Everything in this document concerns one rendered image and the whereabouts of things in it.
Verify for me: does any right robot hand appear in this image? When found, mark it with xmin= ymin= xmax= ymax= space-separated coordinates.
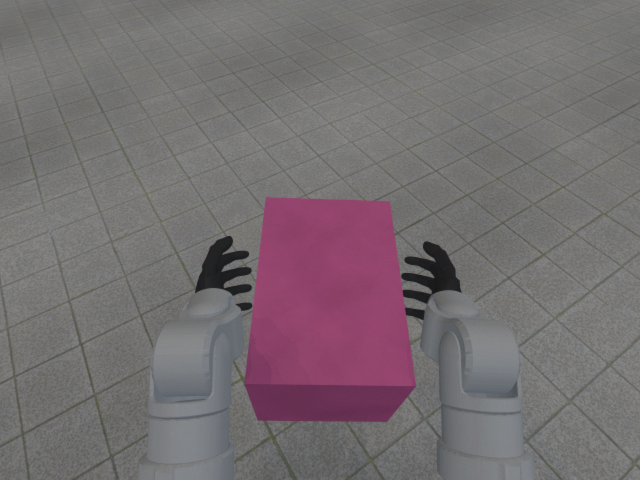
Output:
xmin=401 ymin=241 xmax=462 ymax=320

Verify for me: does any robot left forearm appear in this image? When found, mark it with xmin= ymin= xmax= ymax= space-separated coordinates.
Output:
xmin=137 ymin=288 xmax=245 ymax=480

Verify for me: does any robot right forearm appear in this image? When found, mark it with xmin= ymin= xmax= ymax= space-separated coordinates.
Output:
xmin=420 ymin=290 xmax=535 ymax=480

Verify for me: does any left robot hand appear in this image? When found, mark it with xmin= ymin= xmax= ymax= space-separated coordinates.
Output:
xmin=195 ymin=236 xmax=252 ymax=311

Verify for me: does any carton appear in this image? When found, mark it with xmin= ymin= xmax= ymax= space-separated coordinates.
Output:
xmin=244 ymin=197 xmax=416 ymax=422

